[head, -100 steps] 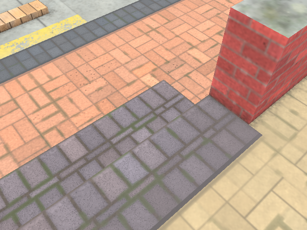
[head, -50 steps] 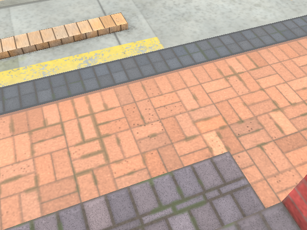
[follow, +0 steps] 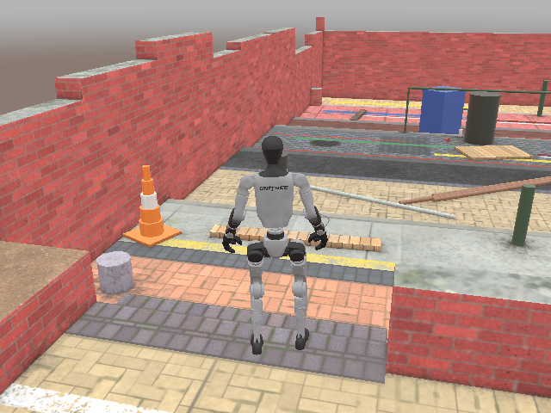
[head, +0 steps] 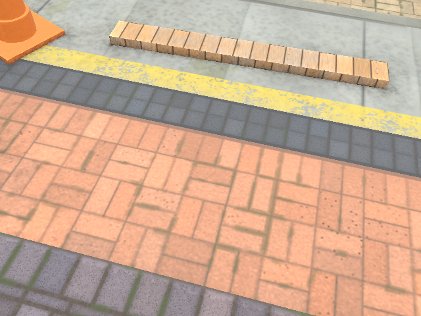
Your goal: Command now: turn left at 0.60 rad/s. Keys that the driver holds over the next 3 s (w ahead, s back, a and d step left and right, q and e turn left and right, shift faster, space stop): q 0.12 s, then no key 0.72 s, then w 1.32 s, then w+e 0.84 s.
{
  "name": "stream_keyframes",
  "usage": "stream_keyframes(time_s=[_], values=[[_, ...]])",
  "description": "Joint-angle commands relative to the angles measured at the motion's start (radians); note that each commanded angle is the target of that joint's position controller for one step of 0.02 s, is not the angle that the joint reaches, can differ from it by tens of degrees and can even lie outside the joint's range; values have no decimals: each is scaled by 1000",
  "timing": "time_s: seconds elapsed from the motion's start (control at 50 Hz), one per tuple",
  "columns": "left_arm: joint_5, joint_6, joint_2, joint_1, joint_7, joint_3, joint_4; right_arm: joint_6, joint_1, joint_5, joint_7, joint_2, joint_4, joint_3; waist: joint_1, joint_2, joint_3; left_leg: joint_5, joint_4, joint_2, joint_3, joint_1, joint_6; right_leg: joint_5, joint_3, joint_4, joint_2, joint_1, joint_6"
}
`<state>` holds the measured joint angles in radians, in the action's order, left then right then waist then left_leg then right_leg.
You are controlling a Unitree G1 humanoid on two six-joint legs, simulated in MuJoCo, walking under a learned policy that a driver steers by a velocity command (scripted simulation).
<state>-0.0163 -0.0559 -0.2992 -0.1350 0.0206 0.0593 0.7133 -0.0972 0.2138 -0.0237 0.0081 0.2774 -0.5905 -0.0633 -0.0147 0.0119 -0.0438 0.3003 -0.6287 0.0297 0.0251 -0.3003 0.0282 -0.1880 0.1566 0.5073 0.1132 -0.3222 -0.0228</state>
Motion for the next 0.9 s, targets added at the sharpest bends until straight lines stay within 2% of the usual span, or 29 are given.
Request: stream_keyframes(time_s=[0.02,0.04,0.06,0.08,0.1,0.12,0.14,0.18,0.2,0.28,0.38,0.46,0.48,0.5,0.52,0.54,0.56,0.58,0.6,0.68,0.84,0.86,0.88,0.9], values=[[17,9,-71,9,0,23,-52,15,190,11,-12,236,19,-88,38,-218,104,-381,296,217,-378,318,170,-302,11,337,13,-269,-7],[28,27,-82,98,7,30,-116,34,169,46,-6,315,43,-95,53,-256,99,-516,306,368,-592,223,351,-482,-127,545,-105,-436,-39],[13,33,-116,147,17,38,-122,58,114,65,-1,287,58,-86,63,-177,93,-360,350,337,-554,148,349,-427,-208,647,-92,-426,-29],[9,30,-139,125,25,50,-107,70,45,52,-2,241,61,-70,26,-149,64,-266,348,263,-461,111,276,-316,-229,667,-73,-406,-19],[25,26,-127,92,38,53,-78,68,-14,35,-13,201,69,-57,3,-135,68,-222,339,209,-399,101,220,-236,-227,674,-70,-387,-24],[37,21,-127,64,43,56,-65,68,-38,23,-21,168,73,-43,-7,-160,78,-299,323,184,-365,86,202,-185,-219,712,-82,-361,-35],[35,22,-126,45,40,57,-58,66,-41,26,-30,143,71,-29,-19,-165,103,-358,312,166,-335,81,194,-148,-215,753,-93,-325,-42],[22,24,-108,33,34,48,-55,69,-17,34,-42,115,59,-13,-13,-145,137,-423,296,149,-304,115,192,-103,-207,766,-107,-296,-48],[17,21,-108,40,34,47,-59,72,0,32,-47,110,51,-7,-3,-146,129,-417,297,147,-302,149,189,-98,-213,725,-107,-310,-47],[17,19,-77,80,22,26,-77,72,27,36,-57,111,26,0,26,-158,119,-367,289,148,-333,225,182,-97,-231,495,-88,-269,-49],[10,27,-68,79,2,14,-77,57,6,40,-46,126,17,0,50,-160,81,-236,297,141,-385,137,204,-206,-204,281,-89,-110,-43],[8,41,-48,28,-8,6,-52,54,-30,31,-38,92,6,11,30,-134,100,-324,269,128,-421,135,207,-175,-198,96,-98,6,-27],[10,49,-46,1,-12,4,-38,54,-53,22,-37,82,3,15,6,-113,102,-321,260,125,-432,133,188,-85,-207,-37,-86,53,-4],[23,56,-43,-26,-16,-2,-26,56,-46,17,-37,78,-7,17,-7,-96,120,-313,263,112,-425,102,156,78,-222,-140,-70,153,15],[39,58,-77,-52,-16,0,-23,64,-22,23,-37,74,-18,19,2,-57,155,-262,238,84,-388,60,113,210,-257,-121,-11,255,40],[38,58,-123,-29,-16,7,-28,74,18,35,-31,85,-20,13,54,45,151,-184,227,15,-319,28,82,306,-274,-66,22,266,76],[27,59,-94,5,-22,3,-25,80,3,43,-29,78,-26,14,50,106,135,-130,247,-26,-256,57,48,180,-281,-85,12,193,102],[24,63,-61,18,-24,-6,-28,79,-39,46,-30,89,-29,12,28,91,104,-112,234,-34,-243,75,34,92,-282,-116,-2,151,97],[27,66,-59,18,-22,-9,-23,73,-66,44,-34,82,-23,10,25,87,95,-127,224,-34,-235,90,33,54,-282,-132,-5,126,86],[28,82,-59,-7,-13,-20,-14,53,-50,42,-38,60,-38,13,25,45,66,-163,233,-27,-239,108,44,-6,-275,-156,-17,94,77],[25,84,-62,-39,-6,-35,0,58,-27,39,-49,68,-93,8,15,-11,60,-207,248,-19,-236,122,25,-8,-272,-171,-32,103,86],[26,83,-53,-53,-6,-40,9,58,-15,39,-51,61,-104,11,15,-8,83,-142,251,-26,-227,137,23,-88,-268,-183,-38,110,87],[24,80,-54,-58,-5,-41,14,57,-18,38,-53,61,-109,11,15,-2,69,-51,243,-39,-213,123,22,-192,-271,-196,-45,99,94],[19,77,-76,-60,-1,-35,13,58,-23,34,-54,71,-109,8,12,16,44,56,214,-60,-189,80,23,-301,-289,-208,-42,89,110]])
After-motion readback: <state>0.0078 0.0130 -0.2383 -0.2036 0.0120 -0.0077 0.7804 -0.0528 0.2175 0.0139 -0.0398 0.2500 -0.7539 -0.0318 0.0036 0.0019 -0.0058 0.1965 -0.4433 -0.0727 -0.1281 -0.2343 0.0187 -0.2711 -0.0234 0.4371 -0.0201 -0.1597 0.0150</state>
